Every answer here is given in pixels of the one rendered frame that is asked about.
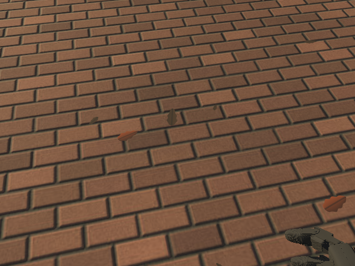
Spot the robot right hand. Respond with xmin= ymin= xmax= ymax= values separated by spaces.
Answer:
xmin=285 ymin=227 xmax=355 ymax=266

